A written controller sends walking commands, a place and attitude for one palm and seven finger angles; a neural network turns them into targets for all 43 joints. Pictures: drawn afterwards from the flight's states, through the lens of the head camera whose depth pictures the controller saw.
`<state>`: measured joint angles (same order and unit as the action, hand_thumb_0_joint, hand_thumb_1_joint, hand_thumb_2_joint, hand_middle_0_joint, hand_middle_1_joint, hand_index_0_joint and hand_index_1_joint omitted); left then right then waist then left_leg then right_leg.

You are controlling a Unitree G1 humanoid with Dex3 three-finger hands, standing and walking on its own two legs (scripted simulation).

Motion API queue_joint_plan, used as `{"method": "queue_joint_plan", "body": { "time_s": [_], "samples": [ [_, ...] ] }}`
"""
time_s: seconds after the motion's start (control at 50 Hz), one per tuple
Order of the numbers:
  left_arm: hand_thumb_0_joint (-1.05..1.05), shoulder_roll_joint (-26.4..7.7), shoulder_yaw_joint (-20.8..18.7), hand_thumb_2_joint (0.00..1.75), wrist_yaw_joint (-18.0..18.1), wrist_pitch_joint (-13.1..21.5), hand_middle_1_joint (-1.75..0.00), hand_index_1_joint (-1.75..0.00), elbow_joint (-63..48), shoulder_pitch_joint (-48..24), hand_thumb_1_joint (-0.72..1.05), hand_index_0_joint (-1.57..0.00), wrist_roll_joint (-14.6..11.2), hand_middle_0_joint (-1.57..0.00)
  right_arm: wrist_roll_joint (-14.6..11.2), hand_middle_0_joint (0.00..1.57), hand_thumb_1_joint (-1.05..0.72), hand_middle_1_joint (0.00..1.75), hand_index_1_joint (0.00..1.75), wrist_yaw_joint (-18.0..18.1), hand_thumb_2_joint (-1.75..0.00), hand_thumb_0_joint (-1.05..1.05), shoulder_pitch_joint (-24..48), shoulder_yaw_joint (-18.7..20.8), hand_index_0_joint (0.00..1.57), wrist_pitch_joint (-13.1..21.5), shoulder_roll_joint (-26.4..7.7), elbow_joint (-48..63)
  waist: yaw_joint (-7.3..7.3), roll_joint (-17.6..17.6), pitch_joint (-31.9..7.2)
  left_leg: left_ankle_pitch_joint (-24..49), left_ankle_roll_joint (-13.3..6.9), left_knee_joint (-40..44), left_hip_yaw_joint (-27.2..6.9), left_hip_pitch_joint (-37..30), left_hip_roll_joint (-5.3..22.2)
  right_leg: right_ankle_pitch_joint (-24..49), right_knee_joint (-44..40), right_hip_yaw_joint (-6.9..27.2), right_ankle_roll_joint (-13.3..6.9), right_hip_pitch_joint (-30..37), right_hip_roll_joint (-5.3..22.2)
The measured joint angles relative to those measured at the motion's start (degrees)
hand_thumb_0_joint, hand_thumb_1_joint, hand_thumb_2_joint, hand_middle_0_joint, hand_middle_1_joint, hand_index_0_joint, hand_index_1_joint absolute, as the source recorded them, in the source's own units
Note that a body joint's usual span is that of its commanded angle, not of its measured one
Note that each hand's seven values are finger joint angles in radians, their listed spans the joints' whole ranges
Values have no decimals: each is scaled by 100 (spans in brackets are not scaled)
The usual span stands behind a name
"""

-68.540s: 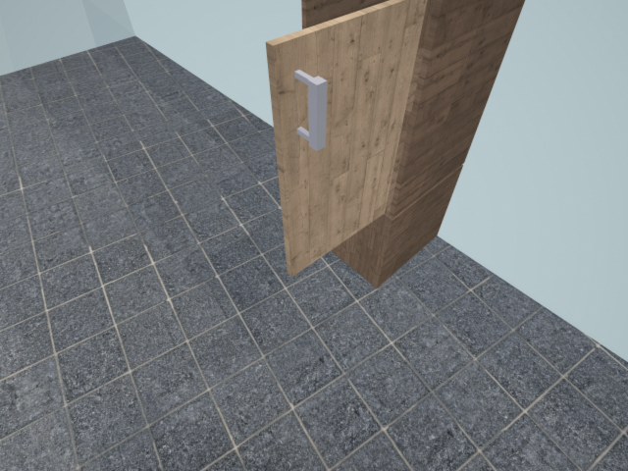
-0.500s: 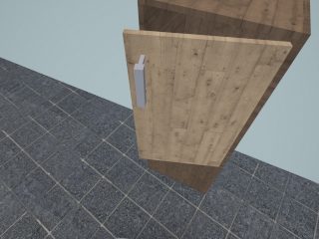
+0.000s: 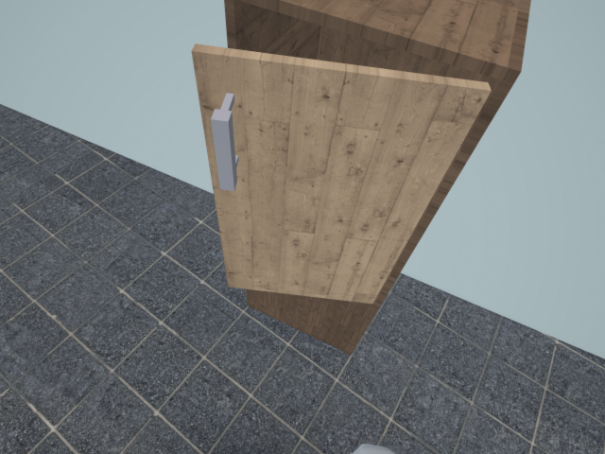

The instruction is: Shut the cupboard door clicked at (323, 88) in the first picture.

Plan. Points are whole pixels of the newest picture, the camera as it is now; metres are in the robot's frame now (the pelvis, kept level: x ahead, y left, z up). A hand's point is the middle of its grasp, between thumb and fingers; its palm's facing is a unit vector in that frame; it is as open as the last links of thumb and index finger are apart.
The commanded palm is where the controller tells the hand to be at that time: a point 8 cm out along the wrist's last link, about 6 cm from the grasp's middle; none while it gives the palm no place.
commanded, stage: come to a stop and stand still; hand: left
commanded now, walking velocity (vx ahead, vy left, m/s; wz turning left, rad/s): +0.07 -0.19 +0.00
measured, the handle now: (228, 143) +0.48 +0.14 +0.13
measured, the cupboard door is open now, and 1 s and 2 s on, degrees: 20 20 20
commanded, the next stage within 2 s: look again from close up in 0.96 s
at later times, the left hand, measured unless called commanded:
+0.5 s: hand out of the picture +0.04 +0.12 -0.19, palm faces +0.04 -0.98 -0.19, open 7.3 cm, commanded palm none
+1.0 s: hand out of the picture +0.03 +0.13 -0.18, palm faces -0.03 -0.97 -0.23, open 7.4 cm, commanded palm none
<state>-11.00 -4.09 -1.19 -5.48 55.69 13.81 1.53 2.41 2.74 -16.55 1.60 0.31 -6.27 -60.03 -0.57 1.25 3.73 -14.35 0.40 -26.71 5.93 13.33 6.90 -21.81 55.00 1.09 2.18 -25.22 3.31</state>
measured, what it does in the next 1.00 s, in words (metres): steps on the spot: right foot, then left foot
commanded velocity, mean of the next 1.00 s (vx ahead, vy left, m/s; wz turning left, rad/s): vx -0.01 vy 0.07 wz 0.00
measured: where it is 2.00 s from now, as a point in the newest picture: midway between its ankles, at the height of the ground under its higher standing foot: outside the picture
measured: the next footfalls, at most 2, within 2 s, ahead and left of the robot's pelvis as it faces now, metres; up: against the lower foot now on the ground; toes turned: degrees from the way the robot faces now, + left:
right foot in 0.12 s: +0.04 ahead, -0.18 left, +0.00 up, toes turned -2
left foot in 0.40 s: +0.09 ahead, +0.02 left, +0.00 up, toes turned +2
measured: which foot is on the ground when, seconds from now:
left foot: down 0.00-0.10, up 0.12-0.38, down 0.40-1.00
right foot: up 0.00-0.10, down 0.12-1.00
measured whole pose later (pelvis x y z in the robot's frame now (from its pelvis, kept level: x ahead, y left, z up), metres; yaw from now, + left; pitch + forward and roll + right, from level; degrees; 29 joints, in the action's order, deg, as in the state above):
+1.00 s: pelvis +0.00 -0.05 -0.01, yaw -2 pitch -1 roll +0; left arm -11.2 0.9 1.9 0.3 56.7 18.1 1.0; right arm 0.8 0.0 -14.7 0.1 -0.1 -10.9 -57.3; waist 0.1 -0.4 0.3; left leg -11.8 -3.8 -28.8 5.4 16.6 -1.5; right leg -17.7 30.3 -0.9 0.9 -12.0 1.9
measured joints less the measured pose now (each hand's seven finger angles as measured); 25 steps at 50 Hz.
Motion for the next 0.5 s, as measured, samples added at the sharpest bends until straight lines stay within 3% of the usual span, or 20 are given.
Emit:
{"method": "queue_joint_plan", "body": {
  "time_s": [0.06,0.1,0.12,0.18,0.24,0.32,0.4,0.42,0.46,0.5],
  "samples": [
    [1,11,33,90,-35,63,-30,-30,7,-100,92,-20,-29,-19,9,21,-91,30,30,-49,-90,0,7,96,20,-31,-120,60,-120,-125,35,-39,167,-148,-11,137,147,-202,-1252,-262,-29,484,-32],
    [1,-1,59,90,-57,190,-30,-30,-49,-132,91,-20,-38,-19,-22,21,-91,30,30,-74,-90,0,-76,152,20,-59,-221,79,-154,-145,4,-201,269,-496,-40,325,171,320,-2296,-385,-88,946,-71],
    [1,-27,67,90,-35,299,-30,-30,-71,-130,91,-20,-28,-19,-54,21,-91,30,30,-79,-90,0,-134,167,20,-84,-260,78,-129,-56,-42,-634,244,-893,-42,503,86,690,-2570,-326,-147,1058,7],
    [0,219,169,90,111,489,-30,-30,50,-184,92,-20,-35,-19,-110,21,-91,30,30,-73,-90,0,-84,199,20,-269,-563,-38,-95,-422,1,-1518,86,-1984,-507,861,-49,340,-2235,-465,-130,1093,-150],
    [0,236,228,90,215,643,-30,-30,109,-28,94,-20,-27,-19,-143,20,-91,30,30,-116,-90,1,43,176,20,-279,-615,-88,-5,-360,-54,-1476,93,-2362,-374,930,-312,294,-2399,-363,-168,1275,-157],
    [0,189,279,90,250,626,-30,-30,151,88,94,-20,-6,-20,-212,20,-92,30,30,-165,-90,1,304,112,20,-207,-489,51,81,-127,0,-1166,146,-1769,-140,762,-617,399,-2564,-211,-224,1415,-129],
    [0,160,285,90,251,524,-30,-30,172,156,93,-20,-50,-20,-239,20,-92,30,30,-190,-90,0,495,46,20,-144,-357,211,134,-57,32,-167,121,-465,-73,284,-771,261,-2337,-201,-188,1392,-181],
    [0,144,272,90,252,487,-30,-30,185,141,92,-20,-64,-20,-234,20,-92,30,30,-185,-90,0,536,36,20,-122,-316,223,134,-31,50,172,-39,-344,-84,239,-789,184,-2210,-220,-172,1365,-182],
    [0,109,234,90,277,404,-30,-30,204,75,92,-20,-80,-20,-207,20,-92,30,30,-167,-90,0,613,-2,20,-118,-219,237,202,90,103,155,-303,-446,-56,237,-849,113,-2099,-196,-131,1369,-126],
    [0,113,226,90,307,346,-30,-30,179,41,92,-20,-70,-20,-192,20,-92,30,30,-147,-90,0,669,-23,20,-123,-180,267,268,132,101,66,-405,-447,-32,239,-876,124,-2096,-175,-133,1353,-101]
  ]
}}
